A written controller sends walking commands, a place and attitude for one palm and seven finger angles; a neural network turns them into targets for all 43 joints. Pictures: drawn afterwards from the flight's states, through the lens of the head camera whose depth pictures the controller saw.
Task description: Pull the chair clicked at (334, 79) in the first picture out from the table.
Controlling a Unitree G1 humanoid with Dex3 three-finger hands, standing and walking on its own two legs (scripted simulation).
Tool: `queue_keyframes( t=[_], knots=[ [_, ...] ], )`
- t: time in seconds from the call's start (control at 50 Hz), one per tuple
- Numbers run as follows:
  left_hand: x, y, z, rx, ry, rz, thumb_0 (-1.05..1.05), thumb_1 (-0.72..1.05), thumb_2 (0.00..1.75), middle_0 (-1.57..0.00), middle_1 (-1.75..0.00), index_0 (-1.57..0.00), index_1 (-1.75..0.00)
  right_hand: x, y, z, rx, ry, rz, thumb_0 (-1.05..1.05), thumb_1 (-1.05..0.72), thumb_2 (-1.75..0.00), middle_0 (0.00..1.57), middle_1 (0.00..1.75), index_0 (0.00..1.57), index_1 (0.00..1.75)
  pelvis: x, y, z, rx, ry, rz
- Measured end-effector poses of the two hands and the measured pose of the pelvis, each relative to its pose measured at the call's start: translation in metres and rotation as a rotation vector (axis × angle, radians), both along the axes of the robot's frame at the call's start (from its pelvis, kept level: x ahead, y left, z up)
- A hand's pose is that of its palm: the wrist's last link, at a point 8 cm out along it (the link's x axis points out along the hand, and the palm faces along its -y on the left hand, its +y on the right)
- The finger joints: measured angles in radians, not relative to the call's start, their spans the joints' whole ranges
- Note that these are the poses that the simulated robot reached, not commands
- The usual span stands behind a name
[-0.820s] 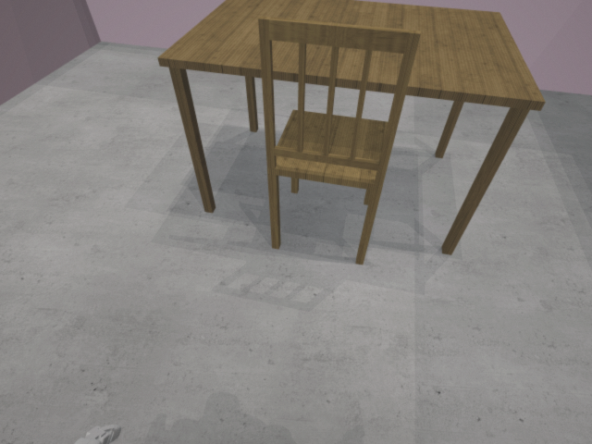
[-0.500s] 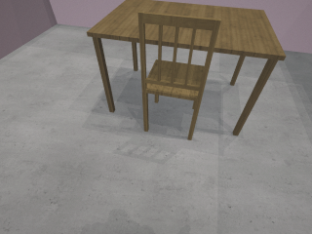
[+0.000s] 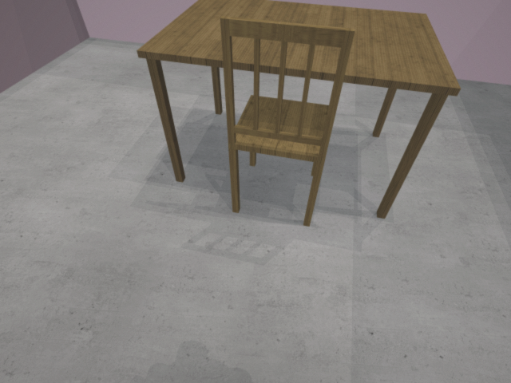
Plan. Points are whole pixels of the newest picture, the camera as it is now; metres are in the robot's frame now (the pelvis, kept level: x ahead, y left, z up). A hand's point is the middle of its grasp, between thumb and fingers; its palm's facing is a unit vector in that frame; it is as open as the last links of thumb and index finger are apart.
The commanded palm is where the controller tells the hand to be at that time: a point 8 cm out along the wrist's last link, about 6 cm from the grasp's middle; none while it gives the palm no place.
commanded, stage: look at it before walking up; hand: left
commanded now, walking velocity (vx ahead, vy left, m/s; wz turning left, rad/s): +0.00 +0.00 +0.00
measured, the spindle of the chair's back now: (280, 91) +1.04 -0.03 -0.07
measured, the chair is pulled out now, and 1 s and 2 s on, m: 0.00 0.00 0.00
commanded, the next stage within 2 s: walk to a spot facing it in 0.62 s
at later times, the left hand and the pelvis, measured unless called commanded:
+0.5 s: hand out of the picture +0.07 +0.25 -0.16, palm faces -0.02 -0.94 -0.33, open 7.4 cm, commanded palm none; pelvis +0.01 +0.00 +0.00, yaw +0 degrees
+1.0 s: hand out of the picture +0.05 +0.21 -0.19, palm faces -0.01 -0.98 -0.20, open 7.4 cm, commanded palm none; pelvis +0.05 +0.01 -0.01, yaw -4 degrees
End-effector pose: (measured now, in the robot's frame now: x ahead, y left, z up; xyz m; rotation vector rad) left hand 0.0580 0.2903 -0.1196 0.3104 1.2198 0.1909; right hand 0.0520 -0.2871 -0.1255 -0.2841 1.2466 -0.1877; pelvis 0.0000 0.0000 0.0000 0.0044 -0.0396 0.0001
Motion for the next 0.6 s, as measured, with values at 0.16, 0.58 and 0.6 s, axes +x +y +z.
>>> queue_keyframes(
  t=[0.16,0.58,0.6],
  knots=[
    [0.008,-0.002,0.001,-0.006,-0.022,-0.006,0.0,0.9,0.9,-0.2,-0.3,-0.2,-0.3,0.007,0.002,0.002,0.002,-0.021,0.007,0.01,-0.9,-0.9,0.2,0.3,0.21,0.3,0.0,0.0,0.0,0.0,0.002,0.0],
    [0.005,0.001,0.0,-0.002,0.014,0.01,0.0,0.9,0.9,-0.2,-0.3,-0.2,-0.3,0.023,0.001,0.003,-0.002,-0.018,0.019,0.01,-0.9,-0.9,0.2,0.3,0.21,0.3,0.01,0.0,0.002,0.0,0.01,0.002],
    [0.005,0.001,0.0,-0.001,0.014,0.01,0.0,0.9,0.9,-0.2,-0.3,-0.2,-0.3,0.024,0.001,0.004,-0.003,-0.02,0.019,0.01,-0.9,-0.9,0.2,0.3,0.21,0.3,0.01,0.0,0.002,0.0,0.01,0.002]
  ],
)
